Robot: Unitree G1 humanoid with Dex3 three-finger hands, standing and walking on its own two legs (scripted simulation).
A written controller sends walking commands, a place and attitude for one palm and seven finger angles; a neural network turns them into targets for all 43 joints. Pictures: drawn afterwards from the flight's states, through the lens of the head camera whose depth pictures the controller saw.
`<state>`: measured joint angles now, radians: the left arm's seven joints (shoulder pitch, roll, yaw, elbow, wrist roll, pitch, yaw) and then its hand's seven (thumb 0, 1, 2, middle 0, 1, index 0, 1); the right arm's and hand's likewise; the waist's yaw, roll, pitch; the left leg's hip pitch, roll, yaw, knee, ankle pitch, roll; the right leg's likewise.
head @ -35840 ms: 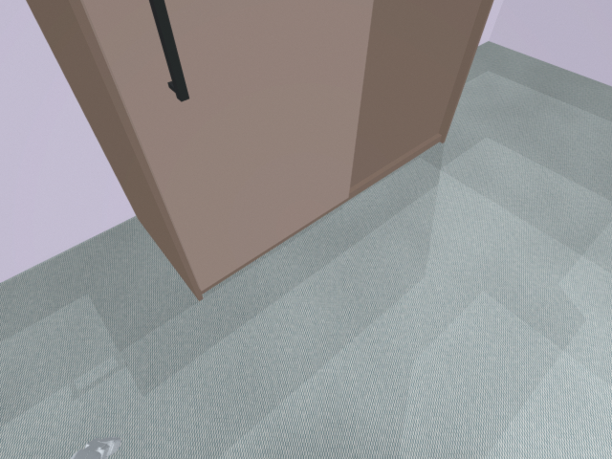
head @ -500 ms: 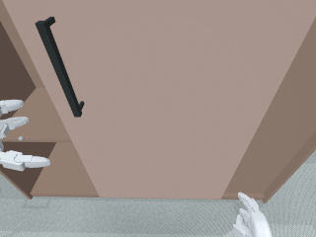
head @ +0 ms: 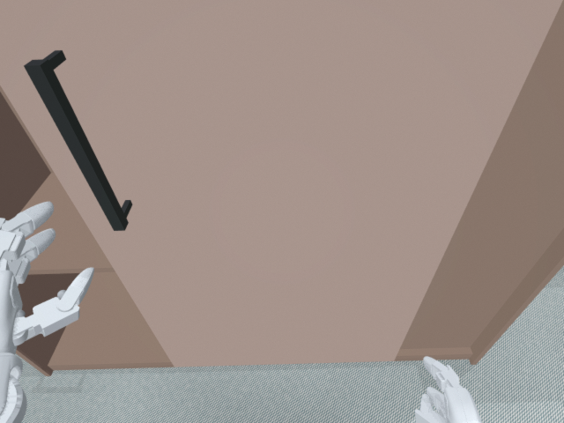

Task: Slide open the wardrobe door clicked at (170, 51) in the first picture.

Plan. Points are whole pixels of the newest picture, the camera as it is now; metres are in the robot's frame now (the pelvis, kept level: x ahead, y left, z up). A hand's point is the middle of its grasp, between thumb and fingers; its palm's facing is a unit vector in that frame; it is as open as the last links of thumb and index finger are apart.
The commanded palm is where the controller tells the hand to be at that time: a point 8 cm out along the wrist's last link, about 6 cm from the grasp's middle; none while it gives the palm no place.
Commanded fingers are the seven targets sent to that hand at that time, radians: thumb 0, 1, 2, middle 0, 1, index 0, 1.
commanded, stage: draw the hand back to the body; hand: left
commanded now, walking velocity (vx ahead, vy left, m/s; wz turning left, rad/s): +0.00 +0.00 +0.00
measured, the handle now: (92, 152) +0.43 +0.35 +0.18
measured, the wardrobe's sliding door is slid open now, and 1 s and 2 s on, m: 0.46 0.46 0.46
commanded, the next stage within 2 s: step back with the hand held close in 0.46 s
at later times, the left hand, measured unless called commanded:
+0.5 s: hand (77, 304) +0.19 +0.25 +0.16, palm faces +0.45 -0.81 -0.39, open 7.4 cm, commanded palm +0.14 +0.29 +0.17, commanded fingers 0.00 0.90 0.90 -0.20 -0.30 -0.20 -0.30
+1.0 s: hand (22, 328) +0.15 +0.29 +0.16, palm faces +0.38 -0.80 -0.47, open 7.4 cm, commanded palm +0.09 +0.33 +0.17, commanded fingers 0.00 0.90 0.90 -0.20 -0.30 -0.20 -0.30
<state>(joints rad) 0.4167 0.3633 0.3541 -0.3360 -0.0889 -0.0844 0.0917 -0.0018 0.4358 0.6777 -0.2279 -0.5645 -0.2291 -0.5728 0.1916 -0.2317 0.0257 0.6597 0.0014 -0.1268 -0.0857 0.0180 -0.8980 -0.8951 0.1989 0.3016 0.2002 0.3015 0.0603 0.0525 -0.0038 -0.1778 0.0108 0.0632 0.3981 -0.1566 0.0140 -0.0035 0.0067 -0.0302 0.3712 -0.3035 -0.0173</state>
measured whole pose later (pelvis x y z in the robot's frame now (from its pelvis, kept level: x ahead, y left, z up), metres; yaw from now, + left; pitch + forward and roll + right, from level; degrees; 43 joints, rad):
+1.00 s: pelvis -0.04 +0.02 +0.00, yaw +1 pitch +0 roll -2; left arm 0.54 0.45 0.39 -0.48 -0.07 -0.15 0.12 0.01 0.89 0.90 -0.22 -0.30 -0.22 -0.31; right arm 0.20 -0.24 0.01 0.54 0.01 0.02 -0.10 0.02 -0.90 -0.90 0.20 0.30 0.20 0.30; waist 0.01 0.02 0.00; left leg -0.33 0.01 0.06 0.44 -0.10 0.05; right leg -0.16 0.01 -0.04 0.41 -0.25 0.01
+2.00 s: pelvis -0.19 +0.08 +0.00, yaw +0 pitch +2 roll -2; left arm 0.58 0.45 0.42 -0.57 -0.04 -0.18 0.14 0.01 0.89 0.90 -0.21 -0.30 -0.21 -0.31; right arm 0.29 -0.16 0.03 0.59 -0.02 -0.13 -0.05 0.02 -0.90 -0.89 0.20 0.30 0.20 0.30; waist -0.01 -0.05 -0.04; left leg -0.40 -0.05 0.06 0.38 -0.18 0.00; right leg -0.11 0.08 -0.03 0.36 -0.41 -0.06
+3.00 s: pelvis -0.17 +0.09 +0.00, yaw -2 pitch +1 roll -1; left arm 0.50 0.39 0.35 -0.38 -0.03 -0.19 0.15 0.01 0.89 0.90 -0.21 -0.30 -0.21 -0.31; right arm 0.21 -0.24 0.00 0.61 0.01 -0.09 -0.07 0.01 -0.90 -0.90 0.20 0.30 0.20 0.30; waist 0.01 0.01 -0.04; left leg -0.30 0.00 0.02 0.51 -0.23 0.02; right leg -0.17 0.06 -0.07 0.43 -0.28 -0.05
